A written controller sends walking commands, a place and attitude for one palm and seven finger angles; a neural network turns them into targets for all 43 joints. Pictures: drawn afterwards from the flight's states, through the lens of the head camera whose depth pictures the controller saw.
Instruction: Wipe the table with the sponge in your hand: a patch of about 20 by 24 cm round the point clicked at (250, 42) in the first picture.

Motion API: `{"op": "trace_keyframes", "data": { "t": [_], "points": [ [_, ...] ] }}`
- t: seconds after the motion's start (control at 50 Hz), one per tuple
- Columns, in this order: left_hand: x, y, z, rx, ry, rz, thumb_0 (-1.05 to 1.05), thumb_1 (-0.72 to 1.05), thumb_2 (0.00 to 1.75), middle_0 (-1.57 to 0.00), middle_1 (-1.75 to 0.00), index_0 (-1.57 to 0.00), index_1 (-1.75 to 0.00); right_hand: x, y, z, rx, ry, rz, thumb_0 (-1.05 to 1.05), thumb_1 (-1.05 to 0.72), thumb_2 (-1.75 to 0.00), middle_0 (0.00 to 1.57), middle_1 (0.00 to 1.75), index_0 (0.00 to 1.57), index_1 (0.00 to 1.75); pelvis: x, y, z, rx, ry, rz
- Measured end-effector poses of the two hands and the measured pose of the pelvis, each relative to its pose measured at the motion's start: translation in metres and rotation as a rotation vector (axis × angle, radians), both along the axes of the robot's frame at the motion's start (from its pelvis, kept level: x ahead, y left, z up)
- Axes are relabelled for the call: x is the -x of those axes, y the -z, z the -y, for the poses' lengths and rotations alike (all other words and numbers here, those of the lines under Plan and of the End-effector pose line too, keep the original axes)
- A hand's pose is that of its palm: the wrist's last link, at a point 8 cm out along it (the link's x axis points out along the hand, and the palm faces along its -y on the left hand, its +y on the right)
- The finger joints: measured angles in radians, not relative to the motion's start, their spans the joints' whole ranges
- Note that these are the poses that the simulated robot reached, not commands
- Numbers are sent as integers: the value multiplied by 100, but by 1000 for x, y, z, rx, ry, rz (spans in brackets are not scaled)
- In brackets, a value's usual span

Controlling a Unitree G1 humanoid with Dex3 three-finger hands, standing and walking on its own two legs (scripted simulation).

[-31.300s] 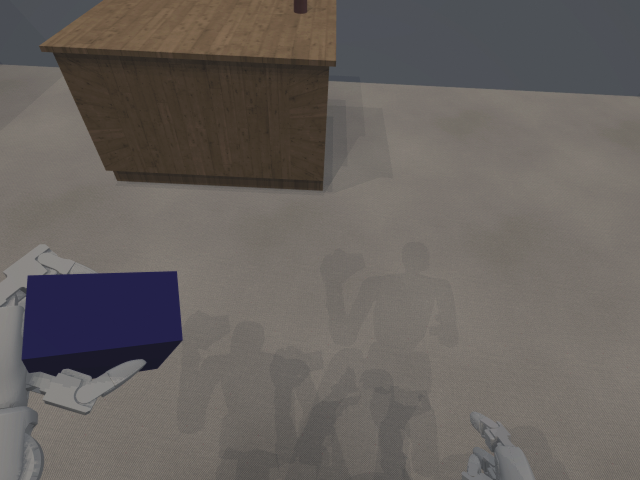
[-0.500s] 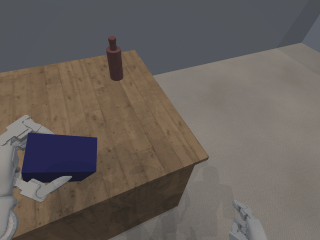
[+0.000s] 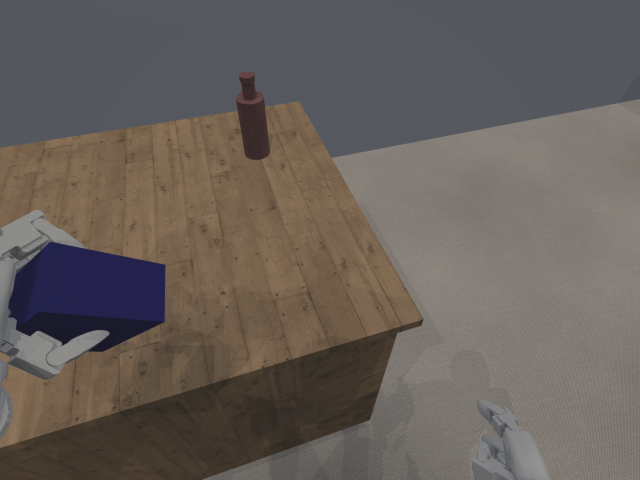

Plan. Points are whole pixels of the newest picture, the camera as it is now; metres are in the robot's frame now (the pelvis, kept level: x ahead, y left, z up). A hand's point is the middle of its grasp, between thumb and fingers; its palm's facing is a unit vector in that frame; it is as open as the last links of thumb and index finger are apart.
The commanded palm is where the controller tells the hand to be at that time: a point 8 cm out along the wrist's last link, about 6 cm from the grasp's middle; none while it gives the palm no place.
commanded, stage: turn the palm down, sponge in hand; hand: left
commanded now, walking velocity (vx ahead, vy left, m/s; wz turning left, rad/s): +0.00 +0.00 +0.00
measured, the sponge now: (98, 307) +0.24 +0.27 +0.12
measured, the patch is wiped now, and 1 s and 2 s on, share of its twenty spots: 0.00 0.00 0.00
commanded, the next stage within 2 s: move the sponge above the wiping area in 1.70 s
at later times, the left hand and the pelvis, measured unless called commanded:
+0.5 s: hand (77, 315) +0.23 +0.30 +0.12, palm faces +0.18 -0.41 -0.90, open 10.1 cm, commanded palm +0.20 +0.29 +0.18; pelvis +0.01 -0.01 -0.01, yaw -2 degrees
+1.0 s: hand (90, 330) +0.23 +0.29 +0.09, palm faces -0.02 -0.28 -0.96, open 10.1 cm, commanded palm +0.20 +0.31 +0.17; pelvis +0.01 +0.03 +0.01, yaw -2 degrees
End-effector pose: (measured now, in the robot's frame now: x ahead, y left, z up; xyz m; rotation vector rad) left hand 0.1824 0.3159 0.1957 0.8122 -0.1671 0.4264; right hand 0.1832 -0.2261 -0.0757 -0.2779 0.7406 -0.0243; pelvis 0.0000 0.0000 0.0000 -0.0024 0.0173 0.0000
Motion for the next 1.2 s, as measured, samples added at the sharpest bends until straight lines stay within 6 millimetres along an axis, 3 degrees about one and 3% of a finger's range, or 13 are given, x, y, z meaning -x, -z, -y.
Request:
{"op": "trace_keyframes", "data": {
  "t": [0.08, 0.16, 0.28, 0.38, 0.48, 0.56, 0.66, 0.78, 0.86, 0.92, 1.0, 1.08, 1.2],
  "points": [
    [-12, 10, -5, 5, -62, -189, -1, -51, 106, -73, -135, -75, -135, -5, 7, 10, -23, 41, 14, 2, -90, -90, 20, 29, 20, 30, -1, 0, 3, -2, 2, 1],
    [-24, 24, 23, -38, 56, -332, -1, -51, 106, -73, -135, -74, -135, -7, 9, 16, -38, 89, 35, 2, -90, -90, 20, 29, 20, 30, -4, 0, 6, -14, 17, -8],
    [-27, 8, 59, -153, 208, -195, -1, -51, 106, -74, -135, -75, -135, -2, 7, 25, -30, 113, 20, 2, -90, -90, 20, 29, 20, 30, -11, 3, 14, -25, 37, -30],
    [-23, -2, 36, -195, 29, -165, -1, -51, 106, -74, -135, -75, -135, 3, 13, 32, -32, 136, -10, 1, -90, -90, 20, 29, 20, 30, -14, 5, 12, -21, 41, -34],
    [-22, 24, 7, -201, -127, -366, -1, -51, 106, -74, -135, -75, -135, 5, 19, 34, -24, 157, -34, 2, -90, -90, 20, 29, 20, 30, -12, 5, 7, -21, 34, -31],
    [-23, 41, 21, -221, -43, -428, -1, -51, 106, -73, -135, -74, -135, 1, 15, 27, -7, 160, -13, 2, -91, -90, 20, 29, 20, 30, -10, 4, 1, -19, 37, -30],
    [-25, 32, 49, -320, 108, -315, -1, -52, 106, -74, -135, -75, -135, -9, 4, 10, -10, 147, 32, 2, -91, -90, 20, 29, 20, 30, -11, 3, -7, -14, 44, -26],
    [-30, 10, 13, -364, -99, -274, -1, -52, 107, -74, -135, -75, -135, -20, -1, -13, -72, 129, 47, 2, -90, -90, 20, 29, 20, 30, -11, -2, -17, -7, 46, -7],
    [-28, 20, -14, -336, -235, -415, -1, -52, 107, -74, -135, -75, -135, -28, -4, -26, -93, 104, 50, 2, -90, -90, 20, 29, 20, 30, -9, -5, -24, -6, 38, 8],
    [-27, 39, -11, -331, -200, -529, -1, -52, 107, -73, -135, -74, -135, -34, -8, -35, -84, 77, 60, 2, -90, -90, 20, 29, 20, 30, -8, -8, -29, -5, 30, 14],
    [-29, 53, 15, -382, -38, -548, -1, -52, 107, -74, -135, -75, -135, -42, -13, -45, -58, 35, 69, 2, -90, -90, 20, 29, 20, 30, -8, -10, -35, -3, 32, 16],
    [-33, 39, 23, -497, 13, -440, -1, -52, 107, -74, -135, -75, -135, -48, -16, -55, -57, 11, 59, 2, -90, -90, 20, 29, 20, 30, -11, -11, -37, 1, 39, 20],
    [-40, 17, -18, -508, -244, -399, 0, -52, 107, -74, -135, -75, -135, -54, -14, -64, -101, 4, 25, 2, -90, -90, 20, 29, 20, 30, -14, -14, -40, 3, 34, 24]
  ]
}}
